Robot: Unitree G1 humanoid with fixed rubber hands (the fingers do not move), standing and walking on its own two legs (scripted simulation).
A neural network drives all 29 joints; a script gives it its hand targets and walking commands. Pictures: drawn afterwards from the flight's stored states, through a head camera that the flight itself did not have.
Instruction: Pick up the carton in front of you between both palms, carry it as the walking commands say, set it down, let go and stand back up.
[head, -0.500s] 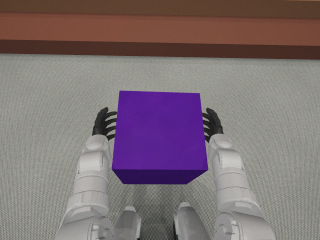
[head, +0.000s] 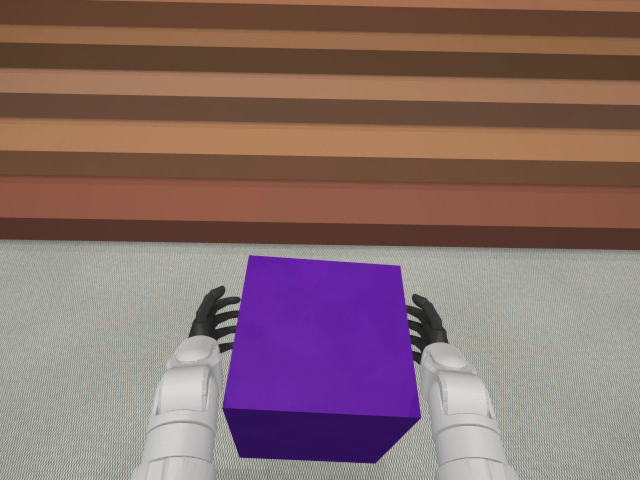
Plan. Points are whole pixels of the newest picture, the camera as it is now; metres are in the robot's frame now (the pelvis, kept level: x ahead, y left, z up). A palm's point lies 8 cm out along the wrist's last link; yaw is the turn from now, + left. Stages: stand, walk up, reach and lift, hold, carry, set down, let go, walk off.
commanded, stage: reach and lift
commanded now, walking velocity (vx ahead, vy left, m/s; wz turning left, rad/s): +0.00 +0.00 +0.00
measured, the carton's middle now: (316, 366) +0.31 +0.00 -0.05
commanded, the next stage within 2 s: hold in 1.04 s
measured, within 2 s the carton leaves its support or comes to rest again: neither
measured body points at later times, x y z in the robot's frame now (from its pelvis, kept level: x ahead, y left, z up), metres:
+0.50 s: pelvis +0.00 +0.00 +0.01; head -0.02 -0.01 +0.46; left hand +0.31 +0.15 +0.04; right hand +0.30 -0.16 +0.02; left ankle +0.00 +0.13 -0.73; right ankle +0.02 -0.13 -0.73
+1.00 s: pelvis +0.01 +0.00 +0.01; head -0.02 -0.01 +0.46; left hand +0.31 +0.15 +0.05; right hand +0.30 -0.16 +0.03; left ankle +0.00 +0.12 -0.73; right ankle +0.02 -0.13 -0.73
